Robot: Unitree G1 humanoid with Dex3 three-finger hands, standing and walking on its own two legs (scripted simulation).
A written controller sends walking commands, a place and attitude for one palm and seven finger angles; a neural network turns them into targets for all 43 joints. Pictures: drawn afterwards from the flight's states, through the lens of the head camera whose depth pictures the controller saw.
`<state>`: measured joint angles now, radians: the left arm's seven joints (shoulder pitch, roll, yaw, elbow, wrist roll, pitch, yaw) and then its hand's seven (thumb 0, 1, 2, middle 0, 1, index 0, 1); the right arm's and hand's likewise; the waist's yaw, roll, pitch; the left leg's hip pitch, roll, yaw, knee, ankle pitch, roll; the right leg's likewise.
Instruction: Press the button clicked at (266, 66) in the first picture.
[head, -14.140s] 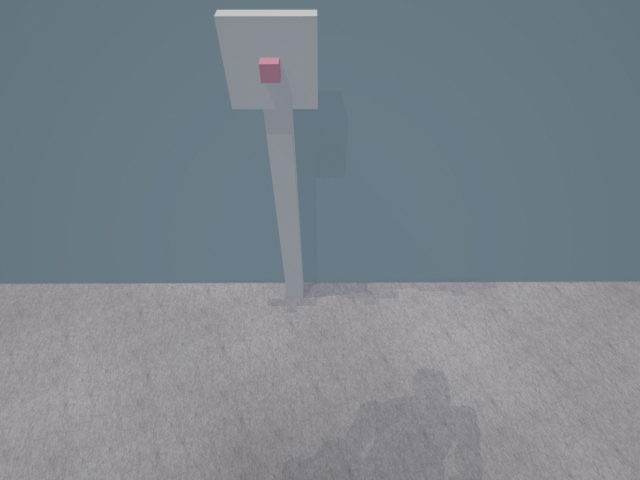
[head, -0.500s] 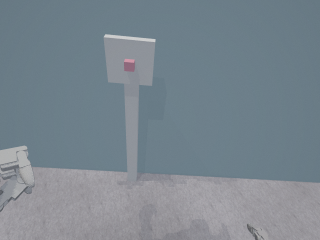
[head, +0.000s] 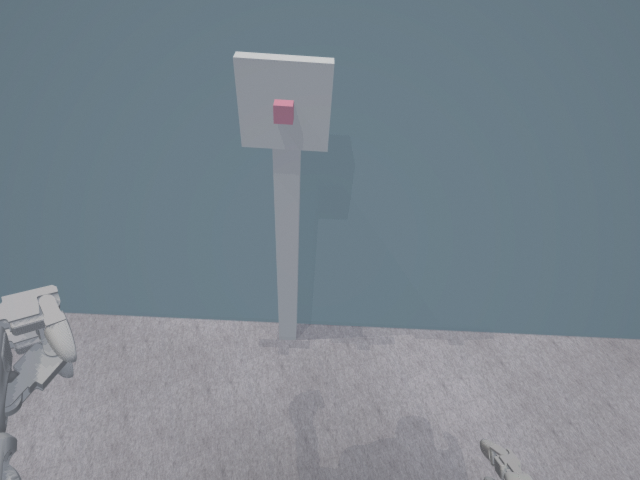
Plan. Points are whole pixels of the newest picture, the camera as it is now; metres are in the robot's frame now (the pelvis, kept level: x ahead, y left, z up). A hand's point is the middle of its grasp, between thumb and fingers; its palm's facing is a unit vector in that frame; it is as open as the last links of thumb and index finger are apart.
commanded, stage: stop stepping back and stand still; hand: left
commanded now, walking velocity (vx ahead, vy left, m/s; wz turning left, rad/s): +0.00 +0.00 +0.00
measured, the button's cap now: (283, 111) +0.72 +0.13 +0.13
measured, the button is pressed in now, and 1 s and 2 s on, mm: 0 0 0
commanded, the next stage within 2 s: let the arm hang, fingers relaxed in 0.14 s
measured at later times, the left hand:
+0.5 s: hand out of the picture +0.08 +0.20 -0.16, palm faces +0.00 -0.97 -0.26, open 3.1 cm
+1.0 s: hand out of the picture -0.06 +0.15 -0.16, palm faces +0.08 -0.97 -0.21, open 6.9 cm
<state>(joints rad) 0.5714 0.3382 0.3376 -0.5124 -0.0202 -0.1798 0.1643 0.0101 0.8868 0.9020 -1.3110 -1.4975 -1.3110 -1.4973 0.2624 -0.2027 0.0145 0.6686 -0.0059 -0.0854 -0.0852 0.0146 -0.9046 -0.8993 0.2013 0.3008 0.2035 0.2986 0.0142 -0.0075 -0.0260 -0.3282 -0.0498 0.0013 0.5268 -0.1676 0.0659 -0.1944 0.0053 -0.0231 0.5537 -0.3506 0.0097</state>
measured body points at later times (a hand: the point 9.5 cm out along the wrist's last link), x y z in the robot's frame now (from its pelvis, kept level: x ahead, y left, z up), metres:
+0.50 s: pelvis -0.01 +0.00 -0.01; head +0.00 +0.00 +0.44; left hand +0.08 +0.25 -0.14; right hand +0.11 -0.28 -0.12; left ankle +0.06 +0.07 -0.73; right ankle -0.03 -0.11 -0.73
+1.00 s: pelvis +0.00 -0.02 +0.01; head +0.01 -0.03 +0.46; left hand -0.06 +0.20 -0.15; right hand -0.01 -0.22 -0.16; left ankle +0.06 +0.07 -0.73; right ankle -0.03 -0.11 -0.73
